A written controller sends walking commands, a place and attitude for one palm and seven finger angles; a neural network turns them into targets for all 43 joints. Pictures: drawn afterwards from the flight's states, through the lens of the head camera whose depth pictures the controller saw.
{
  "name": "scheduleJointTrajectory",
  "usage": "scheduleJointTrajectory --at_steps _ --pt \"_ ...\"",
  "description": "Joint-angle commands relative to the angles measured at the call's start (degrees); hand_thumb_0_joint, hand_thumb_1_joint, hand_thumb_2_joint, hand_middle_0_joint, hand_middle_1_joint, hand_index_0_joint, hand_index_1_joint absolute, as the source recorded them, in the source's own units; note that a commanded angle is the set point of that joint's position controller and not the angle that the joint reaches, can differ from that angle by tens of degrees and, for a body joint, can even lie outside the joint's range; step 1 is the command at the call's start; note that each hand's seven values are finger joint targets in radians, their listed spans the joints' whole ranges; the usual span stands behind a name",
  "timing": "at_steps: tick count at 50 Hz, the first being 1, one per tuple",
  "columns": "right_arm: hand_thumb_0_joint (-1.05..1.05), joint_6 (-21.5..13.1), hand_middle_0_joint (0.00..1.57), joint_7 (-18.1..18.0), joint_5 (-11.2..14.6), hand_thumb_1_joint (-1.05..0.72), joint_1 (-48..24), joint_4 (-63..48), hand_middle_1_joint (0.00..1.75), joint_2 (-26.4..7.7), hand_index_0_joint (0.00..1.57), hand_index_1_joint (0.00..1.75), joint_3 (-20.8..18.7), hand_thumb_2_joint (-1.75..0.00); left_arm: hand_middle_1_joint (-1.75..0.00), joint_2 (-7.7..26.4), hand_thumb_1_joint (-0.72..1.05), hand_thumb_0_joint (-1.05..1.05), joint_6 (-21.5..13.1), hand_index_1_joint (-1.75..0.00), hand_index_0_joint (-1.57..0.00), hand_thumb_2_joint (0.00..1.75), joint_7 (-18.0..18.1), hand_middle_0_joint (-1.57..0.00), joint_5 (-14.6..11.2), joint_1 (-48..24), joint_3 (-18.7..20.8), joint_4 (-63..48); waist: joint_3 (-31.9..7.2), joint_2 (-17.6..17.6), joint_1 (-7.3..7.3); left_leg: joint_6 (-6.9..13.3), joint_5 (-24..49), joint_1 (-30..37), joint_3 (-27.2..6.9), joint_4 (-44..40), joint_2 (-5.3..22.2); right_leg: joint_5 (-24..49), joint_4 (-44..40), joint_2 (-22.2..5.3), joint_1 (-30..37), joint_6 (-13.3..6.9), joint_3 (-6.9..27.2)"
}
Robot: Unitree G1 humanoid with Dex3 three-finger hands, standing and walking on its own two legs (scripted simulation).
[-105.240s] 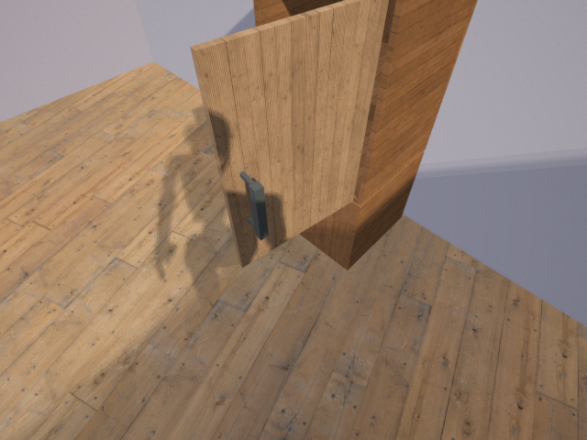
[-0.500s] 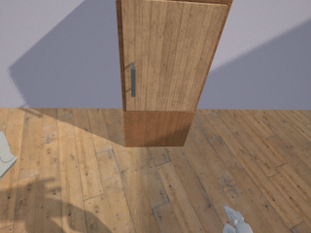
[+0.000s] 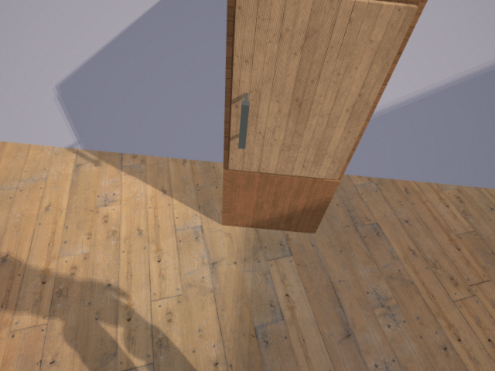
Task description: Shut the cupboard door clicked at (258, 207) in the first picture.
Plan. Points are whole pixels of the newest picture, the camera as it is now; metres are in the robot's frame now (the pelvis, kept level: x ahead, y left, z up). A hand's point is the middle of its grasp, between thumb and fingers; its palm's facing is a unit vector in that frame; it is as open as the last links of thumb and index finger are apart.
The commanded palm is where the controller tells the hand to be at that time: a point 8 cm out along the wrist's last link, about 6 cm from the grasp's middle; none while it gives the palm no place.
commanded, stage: let the arm hang, fingers relaxed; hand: left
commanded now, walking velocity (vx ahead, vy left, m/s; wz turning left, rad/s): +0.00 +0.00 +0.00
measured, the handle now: (244, 121) +0.80 +0.05 -0.09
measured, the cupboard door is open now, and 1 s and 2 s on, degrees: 0 0 0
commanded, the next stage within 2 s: look to check the result in 0.74 s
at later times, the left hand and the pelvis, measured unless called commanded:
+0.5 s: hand out of the picture -0.04 +0.18 -0.17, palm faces +0.01 -0.99 -0.14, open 7.4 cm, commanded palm none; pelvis -0.01 +0.03 +0.01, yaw -2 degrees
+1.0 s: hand out of the picture -0.03 +0.19 -0.17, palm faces +0.00 -0.99 -0.17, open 7.4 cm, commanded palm none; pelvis +0.00 +0.04 +0.01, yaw -3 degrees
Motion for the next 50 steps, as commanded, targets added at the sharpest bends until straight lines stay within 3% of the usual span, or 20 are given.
scheduleJointTrajectory --at_steps 1,4,10,25,31,35,42,50 --pt "0.00 -1.50 0.20 -0.61 0.50 -0.90 1.56 0.15 0.30 -4.80 0.20 0.30 -1.53 -0.90 -0.30 6.01 0.90 0.00 -1.82 -0.30 -0.20 0.90 -0.20 -0.20 0.53 2.75 -0.07 2.63 -5.16 10.55 -0.02 1.92 7.14 1.89 -3.79 -8.36 3.69 7.54 -9.46 -6.71 5.66 -0.51 9.06" --pt "0.00 -1.33 0.20 -0.73 0.77 -0.90 3.15 2.58 0.30 -4.69 0.20 0.30 -1.52 -0.90 -0.30 5.65 0.90 0.00 -1.82 -0.30 -0.20 0.90 -0.20 -0.20 0.42 3.35 -0.82 6.42 -1.62 5.28 -0.10 1.98 5.57 2.52 -3.52 -10.07 3.99 5.33 -11.19 -6.61 3.88 -0.29 8.62" --pt "0.00 -1.31 0.20 -0.81 0.91 -0.90 6.84 6.64 0.30 -3.30 0.20 0.30 -1.12 -0.90 -0.30 4.35 0.90 0.00 -1.86 -0.30 -0.20 0.90 0.10 -0.20 0.26 5.48 -1.52 11.28 1.46 1.45 -0.23 2.29 1.43 2.28 -3.05 -12.43 3.43 0.80 -12.61 -6.39 2.24 0.05 8.92" --pt "0.00 -1.31 0.20 -1.04 0.80 -0.90 11.06 9.61 0.30 -0.04 0.20 0.30 -1.14 -0.90 -0.30 0.84 0.90 0.00 -1.50 -0.30 -0.20 0.90 0.81 -0.20 0.61 10.20 -1.41 14.03 4.22 3.28 0.06 3.19 -5.74 -1.58 -3.90 -14.47 2.93 -2.02 -10.00 -5.39 -0.51 0.50 8.56" --pt "0.00 -1.36 0.20 -1.11 0.72 -0.90 11.69 9.10 0.30 -0.18 0.20 0.30 -1.45 -0.90 -0.30 -0.03 0.90 0.00 -1.40 -0.30 -0.20 0.90 0.84 -0.20 0.82 10.60 -1.26 13.75 4.73 5.71 0.00 3.38 -9.72 -3.76 -5.26 -16.18 3.58 -1.37 -8.14 -4.61 -0.68 0.82 7.85" --pt "0.00 -1.55 0.20 -1.10 0.76 -0.90 11.56 8.67 0.30 -0.51 0.20 0.30 -1.63 -0.90 -0.30 -0.27 0.90 0.00 -1.47 -0.30 -0.20 0.90 0.83 -0.20 0.93 10.78 -1.18 13.46 3.82 5.16 0.10 3.65 -10.09 -3.95 -5.89 -16.57 3.93 -0.31 -7.39 -4.56 -0.07 1.00 7.68" --pt "0.00 -1.76 0.20 -0.94 0.91 -0.90 11.19 8.44 0.30 -0.35 0.20 0.30 -1.51 -0.90 -0.30 0.03 0.90 0.00 -1.90 -0.30 -0.20 0.90 0.91 -0.20 0.79 10.50 -1.25 13.31 2.68 2.90 -0.19 3.46 -4.26 -1.22 -4.41 -14.31 3.22 1.38 -8.27 -5.37 -0.39 0.79 8.49" --pt "0.00 -1.86 0.20 -0.83 1.03 -0.90 10.39 8.49 0.30 -0.75 0.20 0.30 -1.32 -0.90 -0.30 0.83 0.90 0.00 -1.94 -0.30 -0.20 0.90 0.95 -0.20 0.74 9.48 -1.27 13.19 3.00 3.00 -0.35 3.32 -2.15 0.07 -4.27 -14.21 3.36 1.91 -8.57 -5.53 -0.45 0.95 8.60"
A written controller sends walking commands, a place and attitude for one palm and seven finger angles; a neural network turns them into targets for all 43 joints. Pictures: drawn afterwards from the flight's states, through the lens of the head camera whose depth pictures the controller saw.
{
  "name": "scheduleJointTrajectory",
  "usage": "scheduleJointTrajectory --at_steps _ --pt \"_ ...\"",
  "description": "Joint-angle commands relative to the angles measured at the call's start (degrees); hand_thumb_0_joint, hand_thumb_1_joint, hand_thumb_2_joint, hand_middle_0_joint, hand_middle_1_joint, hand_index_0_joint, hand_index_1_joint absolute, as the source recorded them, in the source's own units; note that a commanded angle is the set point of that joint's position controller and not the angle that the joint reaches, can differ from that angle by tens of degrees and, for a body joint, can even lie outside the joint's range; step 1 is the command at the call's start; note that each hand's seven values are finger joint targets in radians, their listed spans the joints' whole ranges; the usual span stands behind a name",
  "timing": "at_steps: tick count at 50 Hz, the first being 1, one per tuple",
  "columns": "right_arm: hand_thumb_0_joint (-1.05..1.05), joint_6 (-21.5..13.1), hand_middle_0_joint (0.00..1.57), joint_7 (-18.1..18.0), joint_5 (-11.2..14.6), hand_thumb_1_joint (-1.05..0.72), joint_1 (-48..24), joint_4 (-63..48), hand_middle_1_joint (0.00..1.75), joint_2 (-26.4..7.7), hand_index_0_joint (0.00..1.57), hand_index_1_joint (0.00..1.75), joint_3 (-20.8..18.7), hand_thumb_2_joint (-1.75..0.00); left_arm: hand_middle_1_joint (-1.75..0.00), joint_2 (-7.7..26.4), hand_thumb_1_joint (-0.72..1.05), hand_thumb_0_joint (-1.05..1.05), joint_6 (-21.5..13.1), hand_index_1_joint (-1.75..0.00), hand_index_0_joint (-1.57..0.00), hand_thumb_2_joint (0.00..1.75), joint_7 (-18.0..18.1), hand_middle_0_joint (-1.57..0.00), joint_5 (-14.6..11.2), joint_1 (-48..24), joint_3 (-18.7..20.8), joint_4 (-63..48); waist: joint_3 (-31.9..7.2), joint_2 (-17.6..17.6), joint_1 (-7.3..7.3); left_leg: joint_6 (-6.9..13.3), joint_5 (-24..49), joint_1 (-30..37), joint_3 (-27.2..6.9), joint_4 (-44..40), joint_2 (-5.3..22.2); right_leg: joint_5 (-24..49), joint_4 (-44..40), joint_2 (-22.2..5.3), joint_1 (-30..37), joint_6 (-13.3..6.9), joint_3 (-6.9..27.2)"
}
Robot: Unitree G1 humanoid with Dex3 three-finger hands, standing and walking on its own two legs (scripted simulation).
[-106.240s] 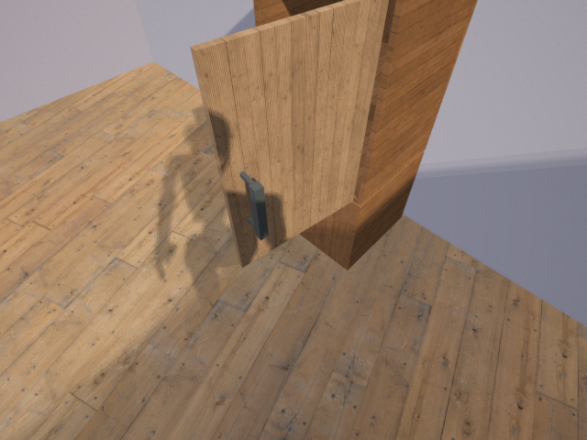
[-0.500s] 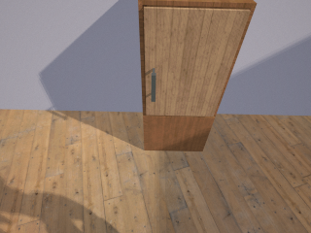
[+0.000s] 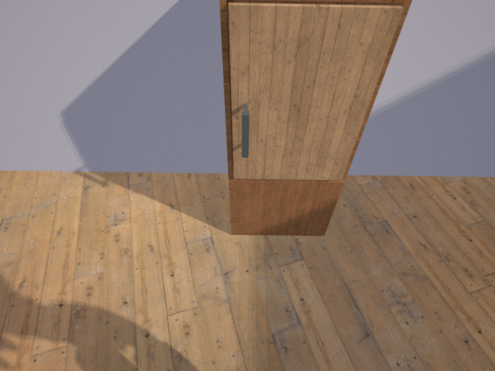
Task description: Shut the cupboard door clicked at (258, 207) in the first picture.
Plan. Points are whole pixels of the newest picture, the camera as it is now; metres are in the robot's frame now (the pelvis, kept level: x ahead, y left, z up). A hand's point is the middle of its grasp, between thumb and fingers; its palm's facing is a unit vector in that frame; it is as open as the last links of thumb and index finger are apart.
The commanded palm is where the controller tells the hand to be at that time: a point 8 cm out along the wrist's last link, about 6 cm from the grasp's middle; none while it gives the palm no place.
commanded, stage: look to check the result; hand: left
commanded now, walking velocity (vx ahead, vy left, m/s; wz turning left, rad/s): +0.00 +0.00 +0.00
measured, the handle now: (245, 131) +0.80 +0.05 -0.10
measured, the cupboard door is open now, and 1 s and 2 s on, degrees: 0 0 0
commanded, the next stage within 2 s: stand and wait in 0.28 s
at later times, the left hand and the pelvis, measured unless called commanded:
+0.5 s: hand out of the picture +0.00 +0.14 -0.18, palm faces +0.04 -0.99 -0.14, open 7.4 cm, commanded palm none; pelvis +0.01 -0.01 +0.00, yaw +0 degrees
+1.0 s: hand out of the picture +0.00 +0.14 -0.18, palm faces +0.04 -0.99 -0.14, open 7.4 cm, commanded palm none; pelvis +0.02 +0.00 +0.00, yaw +0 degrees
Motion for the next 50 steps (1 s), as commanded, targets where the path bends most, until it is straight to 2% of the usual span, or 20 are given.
scheduleJointTrajectory --at_steps 1,7,9,18,24,29,34,50 --pt "0.00 -0.47 0.20 -0.18 0.09 -0.90 4.83 -0.68 0.30 -4.77 0.20 0.30 -0.84 -0.90 -0.30 4.36 0.90 0.00 -0.73 -0.30 -0.20 0.90 0.30 -0.20 0.11 4.25 0.81 -1.16 4.54 -0.58 0.07 0.23 -4.66 -3.17 -8.25 -8.10 5.98 -1.12 -4.91 -3.19 -1.20 -1.99 4.79" --pt "0.00 -0.43 0.20 -0.09 0.11 -0.90 4.04 -0.38 0.30 -4.65 0.20 0.30 -0.72 -0.90 -0.30 4.63 0.90 0.00 -0.95 -0.30 -0.20 0.90 0.29 -0.20 -0.02 4.12 0.72 -1.08 3.25 -1.48 0.00 0.02 -1.32 -0.65 -7.12 -6.60 5.47 -0.69 -5.73 -3.76 -1.30 -2.13 5.10" --pt "0.00 -0.36 0.20 -0.09 0.15 -0.90 4.03 -0.27 0.30 -4.62 0.20 0.30 -0.66 -0.90 -0.30 4.75 0.90 0.00 -0.84 -0.30 -0.20 0.90 0.34 -0.20 0.01 3.56 0.70 -1.15 4.48 -0.80 -0.11 -0.07 -2.06 -1.15 -7.30 -7.01 5.64 -1.30 -5.81 -3.66 -1.80 -2.12 5.02" --pt "0.00 -0.68 0.20 -0.26 0.33 -0.90 3.78 -0.07 0.30 -4.91 0.20 0.30 -0.48 -0.90 -0.30 5.02 0.90 0.00 -0.98 -0.30 -0.20 0.90 0.34 -0.20 -0.09 3.53 0.80 -1.03 3.29 -0.46 0.30 -0.09 2.38 -0.09 -7.07 -6.37 5.76 1.36 -5.88 -3.69 0.39 -2.14 4.81" --pt "0.00 -0.47 0.20 -0.28 0.16 -0.90 3.96 0.39 0.30 -4.33 0.20 0.30 -0.47 -0.90 -0.30 4.52 0.90 0.00 -0.90 -0.30 -0.20 0.90 0.32 -0.20 -0.16 3.35 0.67 -0.75 4.31 0.07 0.10 -0.26 0.23 -0.34 -6.91 -6.89 5.54 0.08 -6.51 -3.84 -0.12 -2.23 4.87" --pt "0.00 -0.75 0.20 -0.37 0.25 -0.90 3.99 0.52 0.30 -4.37 0.20 0.30 -0.37 -0.90 -0.30 4.63 0.90 0.00 -1.06 -0.30 -0.20 0.90 0.36 -0.20 -0.20 3.65 0.66 -0.68 2.88 -0.49 0.28 -0.14 4.27 1.01 -6.73 -6.24 5.82 2.86 -6.14 -3.95 1.22 -2.17 4.74" --pt "0.00 -0.56 0.20 -0.43 0.23 -0.90 3.99 0.76 0.30 -4.30 0.20 0.30 -0.28 -0.90 -0.30 4.31 0.90 0.00 -1.00 -0.30 -0.20 0.90 0.38 -0.20 -0.22 3.76 0.54 -0.43 4.42 -0.66 0.19 -0.29 2.89 0.75 -6.69 -6.50 5.76 1.61 -6.72 -3.81 0.51 -2.16 4.83" --pt "0.00 -0.72 0.20 -0.54 0.27 -0.90 4.25 1.04 0.30 -4.28 0.20 0.30 -0.17 -0.90 -0.30 4.09 0.90 0.00 -1.01 -0.30 -0.20 0.90 0.37 -0.20 -0.24 4.21 0.37 -0.09 4.20 -0.35 0.18 -0.15 3.49 1.39 -6.84 -7.07 5.88 2.41 -6.70 -3.72 1.25 -2.05 4.87"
